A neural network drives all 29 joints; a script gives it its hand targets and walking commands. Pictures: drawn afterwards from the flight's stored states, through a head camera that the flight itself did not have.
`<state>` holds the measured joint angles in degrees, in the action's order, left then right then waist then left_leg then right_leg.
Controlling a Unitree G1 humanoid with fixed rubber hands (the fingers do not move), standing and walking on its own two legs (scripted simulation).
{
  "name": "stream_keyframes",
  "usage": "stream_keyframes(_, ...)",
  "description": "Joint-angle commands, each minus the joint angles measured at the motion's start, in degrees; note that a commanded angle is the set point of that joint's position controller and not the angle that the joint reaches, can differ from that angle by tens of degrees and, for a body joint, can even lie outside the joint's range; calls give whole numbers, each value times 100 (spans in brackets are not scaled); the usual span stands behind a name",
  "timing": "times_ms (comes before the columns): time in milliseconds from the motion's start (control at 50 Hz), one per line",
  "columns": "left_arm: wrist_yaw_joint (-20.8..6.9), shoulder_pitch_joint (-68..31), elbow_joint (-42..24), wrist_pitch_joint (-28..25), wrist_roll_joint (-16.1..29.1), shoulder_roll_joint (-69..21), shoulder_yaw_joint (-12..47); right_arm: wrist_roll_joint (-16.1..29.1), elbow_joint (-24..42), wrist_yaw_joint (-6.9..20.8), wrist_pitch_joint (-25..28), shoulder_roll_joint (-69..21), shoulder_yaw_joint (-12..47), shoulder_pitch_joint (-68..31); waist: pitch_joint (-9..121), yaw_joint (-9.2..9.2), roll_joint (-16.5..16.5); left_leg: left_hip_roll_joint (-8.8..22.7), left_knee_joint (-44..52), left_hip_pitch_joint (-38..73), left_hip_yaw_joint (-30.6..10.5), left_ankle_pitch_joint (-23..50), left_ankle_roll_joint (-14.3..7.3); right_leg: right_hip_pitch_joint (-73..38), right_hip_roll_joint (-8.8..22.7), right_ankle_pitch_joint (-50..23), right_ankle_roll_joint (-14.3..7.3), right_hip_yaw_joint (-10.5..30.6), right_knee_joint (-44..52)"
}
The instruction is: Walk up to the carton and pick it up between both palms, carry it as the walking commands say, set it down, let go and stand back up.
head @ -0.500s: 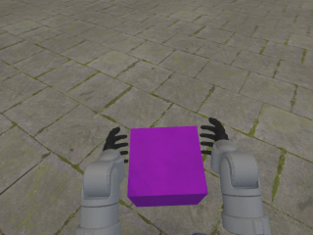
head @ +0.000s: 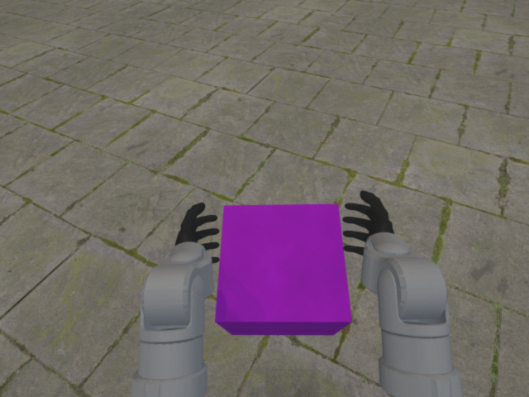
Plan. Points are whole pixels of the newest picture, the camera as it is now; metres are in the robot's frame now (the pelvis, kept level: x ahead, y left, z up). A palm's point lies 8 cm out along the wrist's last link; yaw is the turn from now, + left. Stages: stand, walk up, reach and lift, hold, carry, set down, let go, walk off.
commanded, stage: carry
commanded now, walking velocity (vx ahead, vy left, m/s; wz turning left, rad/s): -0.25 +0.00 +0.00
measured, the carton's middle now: (281, 273) +0.31 -0.01 +0.01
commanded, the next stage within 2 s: none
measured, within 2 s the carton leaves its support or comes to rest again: neither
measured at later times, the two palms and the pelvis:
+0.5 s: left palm out of the picture +0.08 +0.10 +0.10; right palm out of the picture +0.07 -0.16 +0.10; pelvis -0.21 -0.01 +0.01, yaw -1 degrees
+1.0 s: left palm out of the picture -0.14 +0.16 +0.10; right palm out of the picture -0.11 -0.10 +0.12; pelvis -0.41 +0.01 +0.00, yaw +0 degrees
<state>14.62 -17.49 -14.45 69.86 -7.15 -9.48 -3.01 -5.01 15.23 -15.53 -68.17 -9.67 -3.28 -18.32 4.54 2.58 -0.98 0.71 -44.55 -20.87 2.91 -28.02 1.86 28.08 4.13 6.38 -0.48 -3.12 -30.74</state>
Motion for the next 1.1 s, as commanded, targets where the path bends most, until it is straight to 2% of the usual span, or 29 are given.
stream_keyframes(0,-1149,-1501,-457,-188,1684,-5490,2477,1802,-127,1304,-127,-5815,2846,-1344,1757,-282,-895,28,2017,448,88,646,-71,-1609,1016,-593,-368,1072,656)
stream_keyframes(20,-1144,-1484,-392,-193,1678,-5518,2510,1769,-179,1317,-129,-5823,2784,-1369,1681,-321,-558,434,2349,915,-311,854,-126,-1060,830,-294,-113,906,473)
stream_keyframes(40,-1152,-1461,-420,-195,1716,-5623,2604,1723,-216,1331,-114,-5760,2727,-1360,1588,-352,618,1539,2601,1178,-1579,1539,-414,-227,341,432,224,371,-163)
stream_keyframes(60,-1201,-2056,-797,-193,1921,-5708,2864,1723,-231,1363,-50,-5852,2630,-1389,1052,-253,1819,2306,2665,500,-2162,2614,-903,330,-75,1695,355,-275,-1035)
stream_keyframes(80,-1192,-2377,-918,-227,2072,-5890,2989,1716,-56,1383,-13,-5948,2621,-1513,984,-232,1650,2366,2635,178,-2013,3525,-1151,192,-178,2296,284,-37,-2310)
stream_keyframes(120,-1246,-2464,-1018,-246,2273,-6129,3228,1594,-2,1415,36,-5995,2507,-1301,1000,-286,1045,1849,2395,27,-1121,3329,-1019,265,-322,2023,190,289,-3503)
stream_keyframes(160,-1257,-2491,-1100,-249,2408,-6141,3389,1490,-8,1390,87,-5900,2345,-1148,1210,-271,1074,1403,1971,505,-502,3943,-860,473,-422,1772,193,319,-3696)
stream_keyframes(280,-1153,-2072,-989,-132,2290,-5766,3191,1352,-76,1249,18,-5623,2244,-761,1741,-187,1465,1605,1834,1415,-1152,4682,-929,-169,-420,2213,221,-128,-1174)
stream_keyframes(320,-1177,-1817,-825,-95,2233,-5777,3033,1348,-79,1234,-11,-5641,2331,-659,1877,-252,1249,1458,1668,1283,-1025,4425,-783,-858,-314,1499,151,-293,397)
stream_keyframes(340,-1203,-1731,-749,-84,2199,-5773,2944,1368,-88,1235,-16,-5639,2371,-670,1979,-290,906,1271,1441,932,-884,4030,-607,-1450,-54,1068,113,-71,1103)
stream_keyframes(360,-1242,-1691,-691,-83,2184,-5746,2845,1392,-111,1226,-13,-5612,2394,-741,1940,-293,229,989,1090,12,-792,2876,-354,-2132,532,328,59,692,1170)
stream_keyframes(380,-1257,-1860,-681,-182,2104,-5793,2748,1496,286,1262,-13,-5627,2684,-1326,1721,-284,-1697,309,455,-1271,-79,236,-25,-2279,1722,-2250,-589,1840,893)
stream_keyframes(400,-1263,-1885,-819,-197,2114,-5899,2814,1641,327,1280,-5,-5790,2817,-1458,1685,-322,-1670,101,-1147,-1262,-129,-739,58,-1911,2120,-3667,-1108,1844,779)
stream_keyframes(440,-1290,-1699,-789,-238,1981,-5995,2713,1903,433,1364,62,-6086,3091,-1722,1536,-328,-662,66,-2231,-1074,-606,-213,-106,-1458,1678,-3010,-981,1033,686)
stream_keyframes(480,-1282,-1687,-756,-295,1841,-5888,2516,2013,537,1414,94,-6111,3228,-1880,1541,-293,-681,104,-2526,-1187,-522,309,-65,-1608,1350,-1928,-822,746,576)
stream_keyframes(540,-1257,-1746,-853,-308,1795,-5679,2471,2003,414,1358,28,-6076,3230,-1765,1521,-290,-857,88,-1501,-1056,-156,136,62,-1756,1194,-836,-630,912,813)
stream_keyframes(620,-1188,-1515,-647,-197,1693,-5430,2409,1877,73,1283,-121,-5837,3010,-1370,1688,-354,-1224,-64,-61,-475,70,-350,50,-1974,1246,-857,-724,1300,924)
stream_keyframes(660,-1168,-1517,-559,-166,1704,-5458,2462,1808,-101,1291,-147,-5808,2880,-1233,1805,-291,-1147,-106,1172,64,179,118,-44,-1933,1185,-907,-587,1253,784)
stream_keyframes(700,-1163,-1543,-456,-171,1708,-5521,2528,1742,-224,1319,-142,-5841,2763,-1289,1650,-320,-598,357,2337,865,-255,806,-120,-1152,864,-378,-117,940,507)
stream_keyframes(740,-1233,-2080,-887,-186,1960,-5750,2897,1706,-234,1374,-47,-5921,2630,-1279,1032,-244,1798,2216,2693,518,-2170,2270,-863,316,-97,1657,362,-244,-908)
stream_keyframes(760,-1225,-2393,-1009,-222,2106,-5941,3016,1696,-49,1400,-8,-6031,2619,-1390,944,-224,1656,2365,2688,170,-2074,3227,-1125,218,-198,2346,301,-22,-2247)
stream_keyframes(800,-1266,-2538,-1133,-254,2315,-6175,3270,1614,56,1431,52,-6055,2532,-1307,958,-292,1019,1841,2442,-16,-1173,3103,-969,269,-315,1974,208,342,-3518)
stream_keyframes(840,-1268,-2535,-1187,-250,2441,-6145,3416,1502,20,1411,97,-5923,2376,-1134,1188,-275,1052,1387,2010,471,-528,3772,-823,482,-417,1707,222,392,-3807)
stream_keyframes(900,-1213,-2274,-1200,-204,2418,-5985,3407,1423,20,1355,90,-5758,2272,-918,1564,-264,1271,1432,1785,1233,-718,4677,-789,352,-430,2058,322,180,-2677)
stream_keyframes(1000,-1181,-1822,-922,-102,2225,-5784,3076,1376,-54,1273,-2,-5679,2337,-636,1828,-239,1325,1486,1704,1373,-1131,4555,-831,-681,-344,1780,190,-242,16)
stream_keyframes(1020,-1198,-1754,-855,-95,2192,-5791,2995,1392,-37,1271,-7,-5671,2389,-673,1952,-296,1065,1343,1529,1144,-980,4283,-675,-1219,-166,1195,176,-224,919)
stream_keyframes(1040,-1227,-1723,-794,-89,2166,-5766,2893,1425,-45,1263,-5,-5657,2423,-745,1961,-302,528,1076,1204,528,-872,3493,-448,-1823,253,854,114,340,1286)
stream_keyframes(1060,-1254,-1723,-732,-133,2106,-5765,2833,1416,105,1282,-19,-5630,2539,-899,1878,-285,-922,514,861,-774,-362,1590,-97,-2425,1234,-1565,-267,1360,834)
stream_keyframes(1080,-1264,-1748,-767,-196,2063,-5876,2798,1613,370,1320,-16,-5751,2792,-1302,1787,-314,-1866,193,-320,-1107,70,-448,47,-2014,2007,-3098,-873,1735,731)
